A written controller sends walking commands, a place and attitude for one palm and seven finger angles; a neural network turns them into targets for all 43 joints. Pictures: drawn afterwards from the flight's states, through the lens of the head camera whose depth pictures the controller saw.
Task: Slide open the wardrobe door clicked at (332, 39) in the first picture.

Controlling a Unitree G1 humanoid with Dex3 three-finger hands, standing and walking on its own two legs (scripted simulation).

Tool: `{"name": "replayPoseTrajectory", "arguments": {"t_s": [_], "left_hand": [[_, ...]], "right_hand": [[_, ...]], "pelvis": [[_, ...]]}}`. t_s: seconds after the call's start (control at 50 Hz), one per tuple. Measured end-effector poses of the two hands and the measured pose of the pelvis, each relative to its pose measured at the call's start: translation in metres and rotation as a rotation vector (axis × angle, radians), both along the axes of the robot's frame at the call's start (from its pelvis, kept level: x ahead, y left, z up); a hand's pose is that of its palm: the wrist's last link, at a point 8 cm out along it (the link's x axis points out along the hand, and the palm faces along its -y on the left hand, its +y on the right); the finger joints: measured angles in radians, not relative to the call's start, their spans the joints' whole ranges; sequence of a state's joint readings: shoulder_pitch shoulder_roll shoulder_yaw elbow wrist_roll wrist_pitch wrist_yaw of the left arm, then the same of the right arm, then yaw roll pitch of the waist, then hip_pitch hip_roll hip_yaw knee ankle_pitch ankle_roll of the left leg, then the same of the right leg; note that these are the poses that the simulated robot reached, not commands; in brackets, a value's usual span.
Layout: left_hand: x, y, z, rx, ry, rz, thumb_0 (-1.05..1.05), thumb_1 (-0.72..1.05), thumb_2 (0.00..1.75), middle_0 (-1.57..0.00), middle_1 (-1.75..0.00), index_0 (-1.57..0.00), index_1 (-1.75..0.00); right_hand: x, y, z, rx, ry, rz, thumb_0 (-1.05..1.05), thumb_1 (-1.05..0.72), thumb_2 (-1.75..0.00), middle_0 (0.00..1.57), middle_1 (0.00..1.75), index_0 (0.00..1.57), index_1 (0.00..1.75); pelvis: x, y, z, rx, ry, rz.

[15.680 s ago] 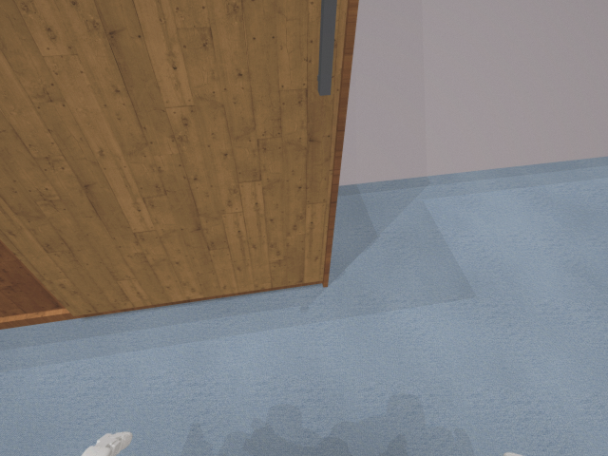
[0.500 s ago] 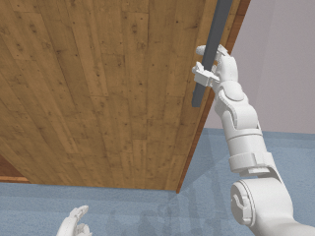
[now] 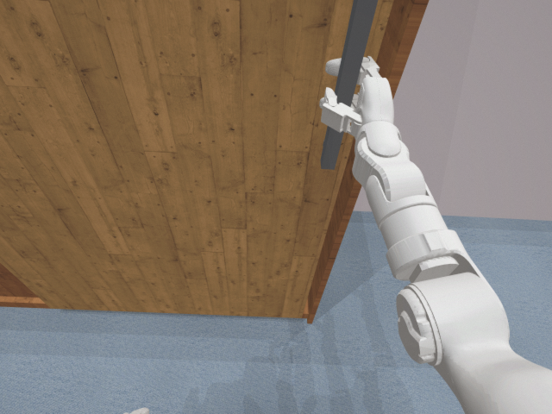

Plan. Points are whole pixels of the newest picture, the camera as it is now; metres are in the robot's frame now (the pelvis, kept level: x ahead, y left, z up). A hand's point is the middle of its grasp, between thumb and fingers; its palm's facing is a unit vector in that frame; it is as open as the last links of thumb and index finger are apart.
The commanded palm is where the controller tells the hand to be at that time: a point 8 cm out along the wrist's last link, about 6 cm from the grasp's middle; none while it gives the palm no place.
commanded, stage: tug the door sideways, standing still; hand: right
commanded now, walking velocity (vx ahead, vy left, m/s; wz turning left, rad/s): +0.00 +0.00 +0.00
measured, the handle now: (344, 76) +0.53 -0.05 +0.24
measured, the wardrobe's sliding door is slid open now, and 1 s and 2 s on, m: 0.02 0.13 0.42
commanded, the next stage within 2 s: step sideways, sliding the door along in 0.06 s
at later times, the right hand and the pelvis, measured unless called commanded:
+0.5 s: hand (292, 112) +0.47 +0.02 +0.21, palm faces -0.13 +0.98 -0.11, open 6.4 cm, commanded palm +0.46 -0.02 +0.21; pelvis +0.00 +0.05 -0.02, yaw +3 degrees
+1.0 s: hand (255, 111) +0.47 +0.08 +0.20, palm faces -0.04 +1.00 -0.08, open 6.3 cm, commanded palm +0.46 +0.09 +0.20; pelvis +0.01 +0.17 -0.01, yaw -2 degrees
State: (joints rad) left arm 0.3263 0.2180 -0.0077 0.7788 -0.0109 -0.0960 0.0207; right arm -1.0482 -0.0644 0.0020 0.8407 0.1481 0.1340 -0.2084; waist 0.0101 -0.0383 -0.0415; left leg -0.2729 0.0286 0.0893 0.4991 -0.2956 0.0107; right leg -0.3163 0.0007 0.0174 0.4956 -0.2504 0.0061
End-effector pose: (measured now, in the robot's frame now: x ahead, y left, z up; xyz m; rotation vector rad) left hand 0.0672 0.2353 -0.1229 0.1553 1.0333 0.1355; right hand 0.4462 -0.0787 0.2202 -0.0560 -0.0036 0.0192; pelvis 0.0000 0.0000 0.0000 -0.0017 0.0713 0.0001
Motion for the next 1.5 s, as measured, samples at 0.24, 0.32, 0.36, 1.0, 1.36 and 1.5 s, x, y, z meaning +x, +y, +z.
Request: {"name": "replayPoseTrajectory", "arguments": {"t_s": [0.24,0.32,0.36,1.0,1.36,1.5], "left_hand": [[0.005,0.004,0.002,0.011,-0.046,0.028,0.01,0.90,0.90,-0.20,-0.30,-0.20,-0.30],[0.008,0.010,0.001,0.026,-0.084,0.103,0.01,0.90,0.90,-0.21,-0.30,-0.20,-0.30],[0.009,0.014,-0.002,0.026,-0.093,0.124,0.01,0.90,0.90,-0.20,-0.30,-0.20,-0.30],[0.140,0.131,0.008,-0.013,-0.123,-0.167,0.00,0.90,0.90,-0.20,-0.30,-0.20,-0.30],[0.214,0.295,-0.006,0.031,-0.162,-0.218,0.01,0.91,0.90,-0.20,-0.30,-0.20,-0.30],[0.232,0.325,0.024,-0.017,-0.186,-0.326,0.01,0.90,0.90,-0.20,-0.30,-0.20,-0.30]], "right_hand": [[0.003,0.022,-0.003,-0.009,-0.054,0.084,-0.02,-0.72,-0.78,0.32,1.36,0.25,1.39],[0.007,0.027,-0.006,-0.026,-0.122,0.142,-0.05,-0.69,-0.78,0.38,1.37,0.25,1.36],[0.008,0.030,-0.008,-0.029,-0.149,0.158,-0.06,-0.68,-0.78,0.39,1.38,0.25,1.35],[0.006,0.099,-0.020,-0.010,-0.314,0.040,-0.08,-0.71,-0.84,0.45,1.41,0.20,1.35],[0.000,0.176,-0.024,-0.069,-0.366,-0.226,-0.07,-0.73,-0.84,0.46,1.41,0.17,1.28],[-0.002,0.214,-0.024,-0.071,-0.372,-0.212,-0.07,-0.74,-0.84,0.46,1.41,0.16,1.25]], "pelvis": [[-0.003,0.000,-0.002,0.002,0.003,0.021],[-0.004,0.003,-0.005,-0.005,-0.018,0.052],[-0.004,0.007,-0.008,-0.011,-0.031,0.064],[0.013,0.172,-0.005,0.042,-0.105,-0.028],[0.054,0.324,-0.014,0.026,-0.090,-0.154],[0.073,0.376,-0.001,0.051,-0.110,-0.114]]}}
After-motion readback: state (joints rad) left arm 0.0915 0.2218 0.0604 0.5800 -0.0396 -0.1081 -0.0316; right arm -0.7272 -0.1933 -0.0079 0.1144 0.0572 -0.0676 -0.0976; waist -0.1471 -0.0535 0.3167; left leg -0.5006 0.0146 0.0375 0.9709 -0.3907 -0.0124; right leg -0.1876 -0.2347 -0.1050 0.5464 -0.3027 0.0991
